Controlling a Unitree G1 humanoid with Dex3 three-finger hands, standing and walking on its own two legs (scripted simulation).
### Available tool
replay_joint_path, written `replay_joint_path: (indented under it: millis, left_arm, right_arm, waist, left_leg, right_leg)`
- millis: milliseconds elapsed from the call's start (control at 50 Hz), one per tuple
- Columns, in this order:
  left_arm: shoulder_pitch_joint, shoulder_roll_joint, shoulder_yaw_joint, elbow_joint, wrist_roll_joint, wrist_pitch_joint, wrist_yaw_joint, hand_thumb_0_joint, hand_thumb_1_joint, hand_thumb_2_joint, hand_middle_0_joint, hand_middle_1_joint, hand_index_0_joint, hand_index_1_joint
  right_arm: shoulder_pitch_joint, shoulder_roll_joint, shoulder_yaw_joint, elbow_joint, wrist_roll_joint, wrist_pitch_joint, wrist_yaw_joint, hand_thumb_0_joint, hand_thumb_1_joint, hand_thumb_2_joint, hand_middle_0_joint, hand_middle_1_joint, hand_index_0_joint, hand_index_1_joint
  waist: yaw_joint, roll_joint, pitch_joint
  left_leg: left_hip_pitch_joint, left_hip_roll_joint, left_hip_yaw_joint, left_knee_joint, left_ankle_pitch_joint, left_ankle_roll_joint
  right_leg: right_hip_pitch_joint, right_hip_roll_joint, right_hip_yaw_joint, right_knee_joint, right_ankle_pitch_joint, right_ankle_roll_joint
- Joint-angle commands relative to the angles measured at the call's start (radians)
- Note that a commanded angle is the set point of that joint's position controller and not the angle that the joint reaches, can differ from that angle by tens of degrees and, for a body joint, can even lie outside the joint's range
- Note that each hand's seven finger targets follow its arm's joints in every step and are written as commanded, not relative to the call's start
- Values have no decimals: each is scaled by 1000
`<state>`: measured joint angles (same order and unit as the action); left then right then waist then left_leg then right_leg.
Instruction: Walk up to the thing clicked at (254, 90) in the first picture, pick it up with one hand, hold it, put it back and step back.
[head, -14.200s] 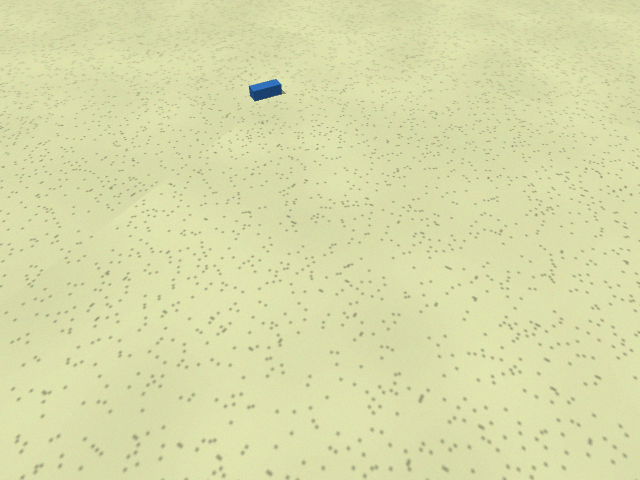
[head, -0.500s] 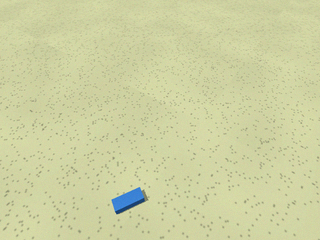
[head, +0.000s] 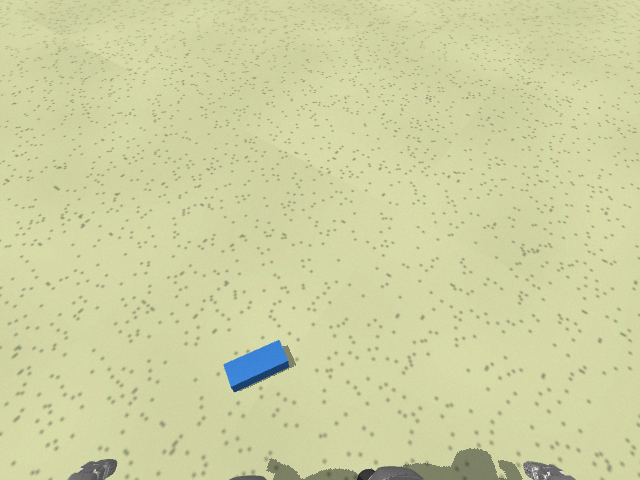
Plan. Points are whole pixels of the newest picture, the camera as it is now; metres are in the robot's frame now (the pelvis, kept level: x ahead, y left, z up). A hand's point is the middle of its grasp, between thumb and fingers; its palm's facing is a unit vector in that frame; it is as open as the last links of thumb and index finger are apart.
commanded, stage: walk up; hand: left
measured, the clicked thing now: (257, 365) +0.46 +0.20 -0.74
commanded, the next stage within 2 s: none
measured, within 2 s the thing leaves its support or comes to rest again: neither
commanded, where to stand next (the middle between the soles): +0.07 -0.05 m, yaw +1 degrees
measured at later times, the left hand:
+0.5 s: hand out of the picture +0.03 +0.29 -0.17, palm faces -0.08 -0.93 -0.36, open 7.4 cm
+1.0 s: hand out of the picture -0.08 +0.27 -0.16, palm faces +0.01 -0.92 -0.39, open 7.4 cm
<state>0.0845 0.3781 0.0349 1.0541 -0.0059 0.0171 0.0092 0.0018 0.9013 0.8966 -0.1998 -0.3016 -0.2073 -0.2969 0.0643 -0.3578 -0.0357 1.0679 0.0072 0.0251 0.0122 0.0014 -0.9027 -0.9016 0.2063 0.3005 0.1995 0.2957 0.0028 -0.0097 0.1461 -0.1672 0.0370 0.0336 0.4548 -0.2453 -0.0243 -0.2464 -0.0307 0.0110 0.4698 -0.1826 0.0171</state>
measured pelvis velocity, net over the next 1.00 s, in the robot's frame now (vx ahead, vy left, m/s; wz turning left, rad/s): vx -0.23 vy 0.01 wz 0.02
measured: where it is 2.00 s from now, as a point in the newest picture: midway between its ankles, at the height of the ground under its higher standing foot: outside the picture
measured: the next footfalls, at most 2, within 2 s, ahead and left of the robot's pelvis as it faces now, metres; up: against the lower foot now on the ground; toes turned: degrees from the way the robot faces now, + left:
left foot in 0.24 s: -0.05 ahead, +0.14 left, +0.00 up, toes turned -1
right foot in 0.62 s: -0.12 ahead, -0.11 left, +0.00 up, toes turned +0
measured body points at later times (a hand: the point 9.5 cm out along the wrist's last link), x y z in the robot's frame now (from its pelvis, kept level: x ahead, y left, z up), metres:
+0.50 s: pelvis -0.10 +0.03 -0.01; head -0.02 +0.05 +0.43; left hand +0.04 +0.33 -0.15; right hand -0.06 -0.29 -0.12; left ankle -0.09 +0.14 -0.74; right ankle -0.14 -0.10 -0.67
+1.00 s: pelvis -0.23 +0.01 -0.03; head -0.16 +0.02 +0.42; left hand -0.08 +0.32 -0.13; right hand -0.12 -0.31 -0.14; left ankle -0.24 +0.12 -0.74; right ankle -0.16 -0.11 -0.74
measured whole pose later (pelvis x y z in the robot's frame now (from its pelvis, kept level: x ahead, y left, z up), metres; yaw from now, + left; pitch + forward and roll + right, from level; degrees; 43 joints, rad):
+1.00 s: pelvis -0.23 +0.01 -0.03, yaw +1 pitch -3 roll +0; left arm 0.08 0.37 0.07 0.73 0.03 0.07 0.01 0.00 0.90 0.90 -0.20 -0.30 -0.21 -0.30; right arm 0.15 -0.38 -0.05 0.86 -0.02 0.02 -0.04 0.00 -0.90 -0.90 0.21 0.30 0.20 0.30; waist 0.01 -0.03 0.21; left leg -0.26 -0.04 -0.02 0.69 -0.40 0.00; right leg -0.41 -0.01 -0.02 0.72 -0.27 -0.02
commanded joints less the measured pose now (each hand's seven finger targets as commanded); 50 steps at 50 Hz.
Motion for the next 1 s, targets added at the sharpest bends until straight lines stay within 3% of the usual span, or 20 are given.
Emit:
replay_joint_path:
  millis: [0, 60, 100, 180, 200, 220, 260, 300, 360, 500, 580, 600, 620, 640, 660, 740, 860, 940, 960, 980]
  left_arm:
    - [6, 246, 55, -100, 6, 1, 14, 0, 900, 900, -200, -300, -200, -300]
    - [-44, 301, 74, -150, 23, 6, 19, 0, 900, 900, -200, -300, -200, -300]
    - [-77, 303, 79, -185, 41, 9, 19, 0, 900, 900, -200, -300, -200, -300]
    - [-135, 236, 61, -248, 36, 22, 21, 0, 900, 900, -200, -300, -200, -300]
    - [-109, 194, 50, -261, 27, 27, 21, 0, 900, 900, -200, -300, -200, -300]
    - [-95, 158, 48, -273, 24, 29, 27, 0, 900, 900, -200, -300, -200, -300]
    - [-8, 164, 57, -252, 25, 45, 33, 0, 900, 900, -200, -300, -200, -300]
    - [-59, 190, 74, -250, 34, 45, 40, 0, 900, 900, -200, -300, -200, -300]
    - [16, 213, 90, -233, 22, 50, 25, 0, 900, 900, -200, -300, -200, -300]
    - [-18, 170, 91, -304, 36, 22, 11, 0, 900, 900, -200, -300, -200, -300]
    - [113, 154, 97, -240, 41, 12, 8, 0, 900, 900, -200, -300, -200, -300]
    - [113, 200, 105, -244, 46, 6, 10, 0, 900, 900, -200, -300, -200, -300]
    - [115, 264, 122, -254, 54, 2, 10, 0, 900, 900, -200, -300, -200, -300]
    - [67, 326, 129, -274, 42, 10, 8, 0, 900, 900, -200, -300, -200, -300]
    - [43, 336, 128, -299, 47, 2, 9, 0, 900, 900, -200, -300, -200, -300]
    - [-23, 210, 108, -335, 42, 13, 18, 0, 900, 900, -200, -300, -200, -300]
    - [80, 194, 111, -372, 54, 33, 25, 0, 900, 900, -200, -300, -200, -300]
    - [41, 220, 104, -384, 33, 42, 18, 0, 900, 900, -200, -300, -200, -300]
    - [28, 211, 96, -387, 29, 47, 13, 0, 900, 900, -200, -300, -200, -300]
    - [37, 177, 87, -392, 26, 48, 10, 0, 900, 900, -200, -300, -200, -300]
  right_arm:
    - [11, -227, -55, -82, 5, 13, -19, 0, -900, -900, 200, 300, 200, 300]
    - [72, -199, -62, -99, -2, 31, -15, 0, -900, -900, 200, 300, 200, 300]
    - [133, -199, -64, -103, -4, 38, -9, 0, -900, -900, 200, 300, 200, 300]
    - [212, -223, -78, -108, -14, 12, -17, 0, -900, -900, 200, 300, 200, 300]
    - [181, -281, -91, -121, -33, 6, -23, 0, -900, -900, 200, 300, 200, 300]
    - [150, -350, -108, -138, -46, 2, -26, 0, -900, -900, 200, 300, 200, 300]
    - [108, -342, -102, -175, -52, -4, -31, 0, -900, -900, 200, 300, 200, 300]
    - [47, -359, -104, -206, -50, -10, -37, 0, -900, -900, 200, 300, 200, 300]
    - [-7, -288, -88, -240, -48, -17, -53, 0, -900, -900, 200, 300, 200, 300]
    - [150, -286, -98, -241, -29, -15, -64, 0, -900, -900, 200, 300, 200, 300]
    - [70, -284, -90, -275, -18, 8, -52, 0, -900, -900, 200, 300, 200, 300]
    - [59, -249, -76, -285, -11, 7, -48, 0, -900, -900, 200, 300, 200, 300]
    - [57, -214, -61, -300, -2, 4, -49, 0, -900, -900, 200, 300, 200, 300]
    - [17, -201, -62, -309, 2, 9, -65, 0, -900, -900, 200, 300, 200, 300]
    - [41, -228, -78, -291, 2, 14, -71, 0, -900, -900, 200, 300, 200, 300]
    - [122, -219, -58, -246, 2, 10, -65, 0, -900, -900, 200, 300, 200, 300]
    - [118, -201, -50, -281, -15, -17, -75, 0, -900, -900, 200, 300, 200, 300]
    - [207, -204, -68, -252, -34, -25, -60, 0, -900, -900, 200, 300, 200, 300]
    - [217, -218, -77, -242, -37, -23, -55, 0, -900, -900, 200, 300, 200, 300]
    - [194, -273, -95, -255, -53, -24, -54, 0, -900, -900, 200, 300, 200, 300]
  waist:
    - [-5, -34, -233]
    - [0, -202, -229]
    - [-20, -227, -202]
    - [-69, -116, -234]
    - [-58, 107, -201]
    - [-40, 253, -166]
    - [-7, 131, -170]
    - [-22, 203, -140]
    - [38, 164, -106]
    - [-45, 149, -222]
    - [13, 158, -268]
    - [17, 100, -275]
    - [16, -76, -268]
    - [50, -261, -221]
    - [45, -255, -178]
    - [-12, -117, -157]
    - [51, -192, -205]
    - [-7, -166, -253]
    - [-15, -107, -241]
    - [-7, 33, -238]
  left_leg:
    - [23, 26, -33, 145, 175, 76]
    - [-50, -97, -11, 445, -292, 50]
    - [-54, -54, -82, 493, -375, 61]
    - [-25, 5, -88, 109, -47, 80]
    - [-37, 118, -271, -57, 212, 104]
    - [50, 229, -438, -85, 485, 145]
    - [-13, 305, -394, -30, 671, 237]
    - [-103, 346, -464, -70, 542, 286]
    - [-12, 220, -280, 22, 545, 236]
    - [246, 226, -265, 124, 601, 247]
    - [69, 156, -166, 251, 510, 169]
    - [-57, 109, -155, 277, 353, 121]
    - [-239, 3, -146, 380, 95, 73]
    - [-292, -116, -82, 588, -402, 43]
    - [-248, -88, -160, 744, -471, 27]
    - [-308, -144, -183, 770, -294, 22]
    - [-338, -80, -85, 439, -304, -10]
    - [-100, -57, -22, 34, -59, 33]
    - [-26, -48, -50, -52, 68, 49]
    - [41, 105, -276, -85, 137, 109]
  right_leg:
    - [11, -147, 147, -17, 356, -128]
    - [-35, -311, 325, -112, 349, -270]
    - [-113, -319, 302, -109, 242, -282]
    - [-92, -162, 159, 157, 222, -144]
    - [-147, -24, 98, 334, 73, -83]
    - [-315, 134, 63, 470, -289, -50]
    - [-284, 144, 162, 652, -432, -45]
    - [-266, 143, 216, 765, -422, -29]
    - [-317, 142, 201, 810, -303, -20]
    - [-241, 68, 90, 339, -317, 12]
    - [56, 64, -5, -88, 10, -28]
    - [153, 6, 101, -45, 196, -49]
    - [221, -129, 304, -13, 363, -107]
    - [82, -317, 466, -55, 512, -293]
    - [-38, -369, 540, -67, 524, -348]
    - [44, -137, 194, 30, 528, -197]
    - [252, -166, 206, 83, 550, -244]
    - [151, -167, 209, 178, 378, -183]
    - [58, -142, 205, 194, 246, -146]
    - [-104, -62, 171, 292, 32, -92]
